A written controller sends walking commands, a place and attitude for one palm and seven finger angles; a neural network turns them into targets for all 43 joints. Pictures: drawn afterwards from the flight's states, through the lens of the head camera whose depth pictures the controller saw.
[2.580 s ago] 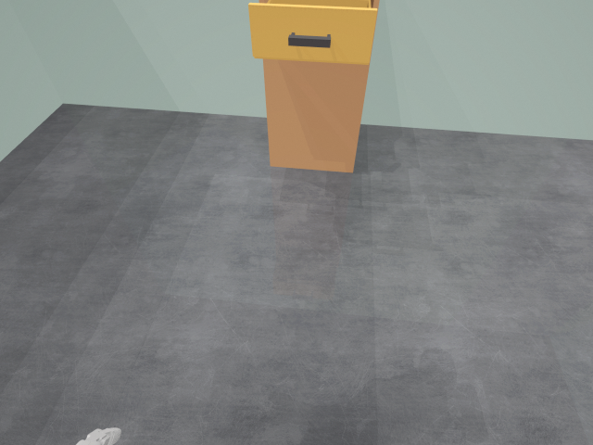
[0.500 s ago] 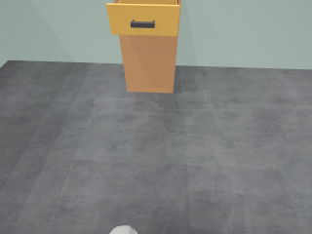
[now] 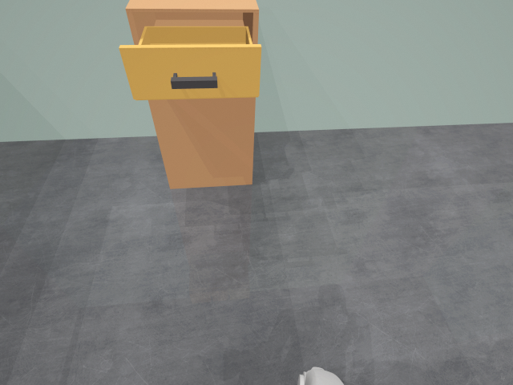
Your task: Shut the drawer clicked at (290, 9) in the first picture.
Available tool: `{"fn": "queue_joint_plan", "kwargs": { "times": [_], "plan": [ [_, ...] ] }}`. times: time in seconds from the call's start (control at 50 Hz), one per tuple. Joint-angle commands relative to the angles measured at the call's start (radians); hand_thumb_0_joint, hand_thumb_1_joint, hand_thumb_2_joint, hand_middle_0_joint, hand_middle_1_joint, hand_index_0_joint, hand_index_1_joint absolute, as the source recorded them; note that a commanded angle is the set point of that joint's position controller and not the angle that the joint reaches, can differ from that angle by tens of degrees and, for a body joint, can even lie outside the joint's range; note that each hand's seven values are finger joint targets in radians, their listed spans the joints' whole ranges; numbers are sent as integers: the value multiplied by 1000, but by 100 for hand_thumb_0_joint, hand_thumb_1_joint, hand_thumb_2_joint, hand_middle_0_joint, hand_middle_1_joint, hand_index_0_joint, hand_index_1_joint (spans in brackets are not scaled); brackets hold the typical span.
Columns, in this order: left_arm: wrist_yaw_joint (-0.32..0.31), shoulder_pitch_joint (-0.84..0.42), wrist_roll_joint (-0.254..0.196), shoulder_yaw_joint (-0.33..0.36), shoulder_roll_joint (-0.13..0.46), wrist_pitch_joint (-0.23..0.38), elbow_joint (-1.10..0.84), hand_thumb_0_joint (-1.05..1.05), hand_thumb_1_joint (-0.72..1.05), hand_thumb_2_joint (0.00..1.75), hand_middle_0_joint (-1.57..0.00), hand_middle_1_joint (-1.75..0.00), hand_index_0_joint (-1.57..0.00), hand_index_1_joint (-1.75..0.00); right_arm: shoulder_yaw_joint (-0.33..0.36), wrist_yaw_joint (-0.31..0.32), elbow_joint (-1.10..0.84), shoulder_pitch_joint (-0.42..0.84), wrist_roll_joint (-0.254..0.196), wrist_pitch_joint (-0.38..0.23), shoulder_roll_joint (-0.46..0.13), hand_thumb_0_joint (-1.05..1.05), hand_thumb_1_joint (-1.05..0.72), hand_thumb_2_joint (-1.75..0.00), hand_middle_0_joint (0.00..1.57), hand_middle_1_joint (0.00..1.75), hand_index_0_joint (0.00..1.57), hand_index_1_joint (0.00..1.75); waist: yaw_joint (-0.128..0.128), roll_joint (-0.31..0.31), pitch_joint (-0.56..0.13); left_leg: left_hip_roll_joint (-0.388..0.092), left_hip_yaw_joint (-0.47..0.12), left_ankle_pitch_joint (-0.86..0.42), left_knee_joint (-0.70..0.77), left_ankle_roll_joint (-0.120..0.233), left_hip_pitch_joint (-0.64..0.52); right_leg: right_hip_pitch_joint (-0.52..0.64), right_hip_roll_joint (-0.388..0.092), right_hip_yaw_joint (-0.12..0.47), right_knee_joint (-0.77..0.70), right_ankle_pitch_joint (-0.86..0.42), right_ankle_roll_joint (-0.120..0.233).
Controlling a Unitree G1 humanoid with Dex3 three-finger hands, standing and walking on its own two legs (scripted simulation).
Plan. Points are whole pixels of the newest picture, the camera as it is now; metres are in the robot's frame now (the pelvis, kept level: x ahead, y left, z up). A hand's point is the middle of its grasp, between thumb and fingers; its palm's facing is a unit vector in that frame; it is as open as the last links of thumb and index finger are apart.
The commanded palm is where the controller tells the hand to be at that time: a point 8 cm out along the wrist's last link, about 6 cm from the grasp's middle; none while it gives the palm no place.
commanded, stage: walk to a spot facing it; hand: left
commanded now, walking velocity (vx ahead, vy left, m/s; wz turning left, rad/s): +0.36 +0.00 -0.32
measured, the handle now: (194, 79) +0.90 +0.25 +0.02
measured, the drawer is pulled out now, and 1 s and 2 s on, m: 0.28 0.28 0.28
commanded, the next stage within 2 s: turn to face it in 0.48 s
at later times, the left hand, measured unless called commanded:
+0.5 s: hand (198, 325) +0.26 +0.13 -0.17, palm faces -0.07 -0.97 -0.21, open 7.2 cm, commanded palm none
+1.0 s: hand (201, 259) +0.41 +0.16 -0.17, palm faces +0.06 -0.98 -0.21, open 7.3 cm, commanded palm none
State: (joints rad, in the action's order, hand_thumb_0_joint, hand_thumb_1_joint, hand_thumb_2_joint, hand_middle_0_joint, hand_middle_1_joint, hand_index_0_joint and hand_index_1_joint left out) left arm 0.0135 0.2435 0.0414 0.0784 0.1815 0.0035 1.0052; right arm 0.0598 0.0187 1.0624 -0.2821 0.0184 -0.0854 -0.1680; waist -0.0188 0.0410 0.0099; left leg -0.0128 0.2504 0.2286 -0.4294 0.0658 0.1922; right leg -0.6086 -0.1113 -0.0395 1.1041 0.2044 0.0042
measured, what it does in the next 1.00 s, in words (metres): walks ahead: right foot, then left foot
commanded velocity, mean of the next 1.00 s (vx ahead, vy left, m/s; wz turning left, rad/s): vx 0.18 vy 0.00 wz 0.11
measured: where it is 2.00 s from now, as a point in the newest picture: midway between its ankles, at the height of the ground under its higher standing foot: (266, 330)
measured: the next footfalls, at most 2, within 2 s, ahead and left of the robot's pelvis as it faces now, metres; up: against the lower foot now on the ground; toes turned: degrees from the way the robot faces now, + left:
right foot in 0.26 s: +0.23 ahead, -0.16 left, +0.00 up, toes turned -13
left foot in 0.64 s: +0.41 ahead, +0.07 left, +0.00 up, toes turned +6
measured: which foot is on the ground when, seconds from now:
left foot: down 0.00-0.26, up 0.28-0.62, down 0.64-1.00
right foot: up 0.00-0.24, down 0.26-0.64, up 0.66-1.00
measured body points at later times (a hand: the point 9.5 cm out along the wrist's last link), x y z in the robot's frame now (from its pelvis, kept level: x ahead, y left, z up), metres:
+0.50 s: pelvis +0.21 -0.05 +0.00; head +0.22 -0.05 +0.45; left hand +0.27 +0.19 -0.15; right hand +0.19 -0.28 -0.15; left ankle +0.27 +0.08 -0.68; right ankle +0.19 -0.15 -0.74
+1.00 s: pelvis +0.34 -0.03 +0.00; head +0.36 -0.03 +0.45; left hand +0.41 +0.21 -0.15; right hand +0.37 -0.25 -0.16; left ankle +0.37 +0.07 -0.74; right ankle +0.38 -0.15 -0.71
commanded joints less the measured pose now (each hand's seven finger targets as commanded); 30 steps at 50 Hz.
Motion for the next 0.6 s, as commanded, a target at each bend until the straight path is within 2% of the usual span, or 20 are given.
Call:
{"fn": "queue_joint_plan", "kwargs": {
  "times": [0.0, 0.1, 0.14, 0.16, 0.18, 0.2, 0.22, 0.24, 0.26, 0.28, 0.3, 0.32, 0.36, 0.38, 0.42, 0.46, 0.48, 0.52, 0.56, 0.58],
  "plan": [
    [19, -15, -4, -5, 10, -3, -55, 0, 90, 90, -20, -30, -20, -30, 17, -4, -20, -99, 4, -15, -109, 0, -90, -90, 20, 30, 20, 30, 25, -89, 97, -311, -202, 67, 312, 91, 8, -7, -38, 4, -201, -61, -11],
    [21, -159, -7, -11, 15, 10, -99, 0, 90, 90, -20, -30, -20, -30, 15, -5, 17, -183, 14, -3, -119, 0, -90, -90, 20, 30, 20, 30, 72, -103, 107, -328, -146, -98, 246, 83, -126, 31, -1, -53, -408, -11, 3],
    [21, -165, -7, -11, 16, 18, -101, 0, 90, 90, -20, -30, -20, -30, 12, -4, 26, -190, 18, 3, -126, 0, -90, -90, 20, 30, 20, 30, 70, -130, 98, -331, -121, -187, 186, 70, -150, 92, 24, -78, -466, 24, 18],
    [20, -142, -7, -11, 24, 23, -94, 0, 90, 90, -20, -30, -20, -30, 11, -4, 27, -193, 18, 7, -131, 0, -90, -90, 20, 30, 20, 30, 58, -123, 74, -322, -105, -251, 131, 57, -155, 164, 44, -97, -512, 37, 30],
    [19, -72, -5, -7, 38, 31, -69, 0, 90, 90, -20, -30, -20, -30, 8, -4, 30, -191, 15, 9, -131, 0, -90, -90, 20, 30, 20, 30, 21, -95, 29, -293, -65, -367, 16, 35, -148, 287, 83, -131, -579, 21, 44],
    [12, 69, -3, 2, 76, 39, -20, 0, 90, 90, -20, -30, -20, -30, 7, -9, 30, -175, 8, 10, -121, 0, -90, -90, 20, 30, 20, 30, -46, -56, -41, -253, -14, -423, -178, 2, -62, 502, 89, -114, -617, -16, 69],
    [1, 219, -2, 26, 165, 53, 26, 0, 90, 90, -20, -30, -20, -30, -1, -20, 9, -170, -5, 5, -89, 0, -90, -90, 20, 30, 20, 30, -105, 88, -147, -185, 41, -240, -458, -44, 174, 770, -103, 123, -659, 32, 144],
    [-9, 324, -19, 44, 267, 57, 51, 0, 90, 90, -20, -30, -20, -30, -14, -21, -37, -132, -9, 0, -49, 0, -90, -90, 20, 30, 20, 30, -113, 226, -195, -54, -9, 327, -742, -81, 444, 931, -320, 504, -761, -118, 256],
    [-15, 299, -29, 46, 273, 56, 55, 0, 90, 90, -20, -30, -20, -30, -4, -18, -45, -61, -9, 4, -83, 0, -90, -90, 20, 30, 20, 30, -124, 155, -191, -92, -144, 324, -868, -64, 493, 858, -334, 518, -801, -80, 273],
    [-19, 218, -26, 35, 233, 54, 33, 0, 90, 90, -20, -30, -20, -30, 2, -18, -56, -16, -7, 7, -75, 0, -90, -90, 20, 30, 20, 30, -94, 80, -108, -125, -186, 241, -912, -64, 527, 747, -313, 468, -828, 5, 259],
    [-25, 135, -27, 22, 178, 54, 16, 0, 90, 90, -20, -30, -20, -30, 4, -19, -49, -5, -3, 14, -71, 0, -90, -90, 20, 30, 20, 30, -53, -1, -37, -164, -218, 159, -869, -60, 502, 622, -273, 357, -853, 41, 221],
    [-27, 86, -23, 6, 138, 59, 5, 0, 90, 90, -20, -30, -20, -30, 1, -21, -34, -29, 5, 27, -50, 0, -90, -90, 20, 30, 20, 30, -14, -6, 6, -175, -214, 110, -818, -70, 448, 508, -233, 262, -880, 16, 186],
    [-28, 57, -16, -8, 99, 69, 11, 0, 90, 90, -20, -30, -20, -30, -1, -23, -10, -93, 10, 49, -28, 0, -90, -90, 20, 30, 20, 30, 36, 49, 26, -171, -190, 76, -717, -88, 369, 400, -185, 136, -903, -47, 157],
    [-30, 57, -13, -3, 84, 71, 8, 0, 90, 90, -20, -30, -20, -30, 1, -24, -10, -105, 12, 56, -18, 0, -90, -90, 20, 30, 20, 30, 44, 57, 30, -168, -181, 65, -665, -95, 349, 374, -171, 106, -907, -53, 157],
    [-29, 49, -14, -7, 99, 73, 13, 0, 90, 90, -20, -30, -20, -30, 1, -33, -26, -88, 7, 62, -7, 0, -90, -90, 20, 30, 20, 30, 51, 73, 51, -164, -171, 27, -555, -99, 316, 326, -159, 67, -927, -23, 155],
    [-25, 54, -14, -6, 119, 73, 21, 0, 90, 90, -20, -30, -20, -30, -3, -42, -48, -42, 5, 55, -10, 0, -90, -90, 20, 30, 20, 30, 42, 76, 59, -150, -152, 8, -410, -99, 296, 352, -149, 46, -919, 9, 149],
    [-24, 69, -15, -5, 127, 72, 27, 0, 90, 90, -20, -30, -20, -30, -5, -44, -61, -10, 5, 50, -13, 0, -90, -90, 20, 30, 20, 30, 27, 72, 59, -140, -146, 8, -352, -95, 272, 362, -152, 54, -905, 14, 146],
    [-22, 78, -13, -1, 145, 67, 39, 0, 90, 90, -20, -30, -20, -30, -3, -47, -71, 13, 3, 40, -20, 0, -90, -90, 20, 30, 20, 30, 21, 67, 70, -113, -118, 2, -278, -87, 222, 375, -156, 50, -879, 28, 136],
    [-23, 80, -17, -2, 140, 59, 46, 0, 90, 90, -20, -30, -20, -30, -2, -42, -62, -16, 5, 33, -40, 0, -90, -90, 20, 30, 20, 30, 43, 53, 82, -91, -95, -40, -173, -83, 101, 347, -133, 31, -812, 11, 112],
    [-23, 84, -21, -4, 128, 52, 49, 0, 90, 90, -20, -30, -20, -30, -1, -37, -38, -76, 7, 29, -64, 0, -90, -90, 20, 30, 20, 30, 69, 0, 57, -73, -91, -69, -104, -79, -12, 330, -96, -17, -702, -35, 86]
  ]
}}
